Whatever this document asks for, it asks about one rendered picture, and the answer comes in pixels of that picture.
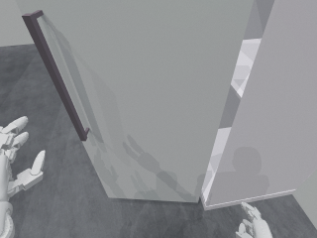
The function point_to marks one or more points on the robot right hand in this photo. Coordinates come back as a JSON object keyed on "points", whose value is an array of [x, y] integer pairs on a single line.
{"points": [[257, 229]]}

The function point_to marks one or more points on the left robot forearm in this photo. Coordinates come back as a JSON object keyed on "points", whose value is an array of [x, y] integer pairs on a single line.
{"points": [[7, 227]]}

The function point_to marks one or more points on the fridge door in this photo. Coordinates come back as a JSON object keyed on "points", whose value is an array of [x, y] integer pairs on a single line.
{"points": [[150, 79]]}

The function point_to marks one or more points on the handle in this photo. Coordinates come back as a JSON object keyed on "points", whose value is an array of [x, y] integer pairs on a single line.
{"points": [[38, 37]]}

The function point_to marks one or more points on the robot left hand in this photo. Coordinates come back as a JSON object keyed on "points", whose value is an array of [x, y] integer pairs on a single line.
{"points": [[8, 152]]}

